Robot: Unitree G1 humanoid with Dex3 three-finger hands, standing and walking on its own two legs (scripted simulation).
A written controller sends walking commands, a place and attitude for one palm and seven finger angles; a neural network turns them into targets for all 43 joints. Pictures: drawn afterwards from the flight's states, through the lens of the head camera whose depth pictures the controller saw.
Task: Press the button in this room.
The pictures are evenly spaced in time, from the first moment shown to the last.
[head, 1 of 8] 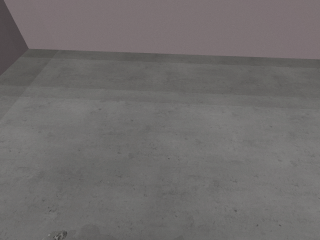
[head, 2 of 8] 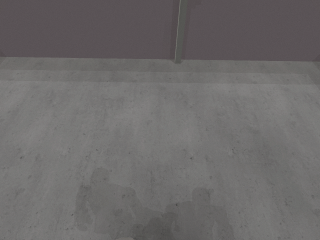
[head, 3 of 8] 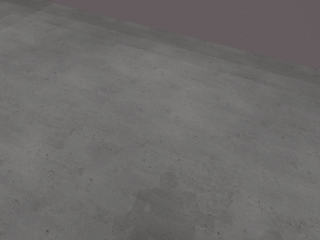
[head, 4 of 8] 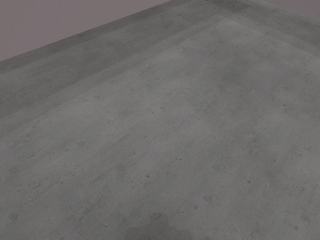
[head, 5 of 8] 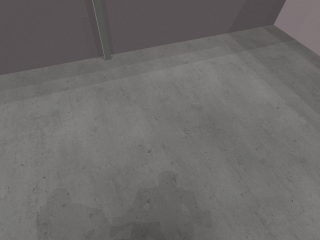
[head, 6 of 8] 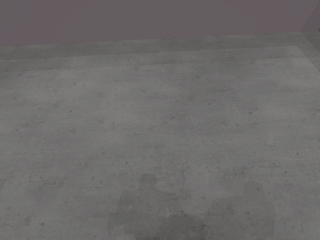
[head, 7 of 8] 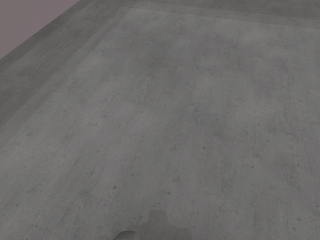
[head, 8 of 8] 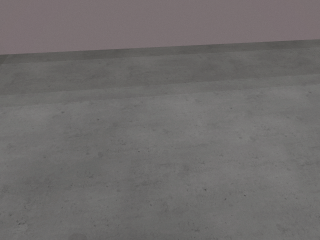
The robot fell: no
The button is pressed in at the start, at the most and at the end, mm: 0 0 0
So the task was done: no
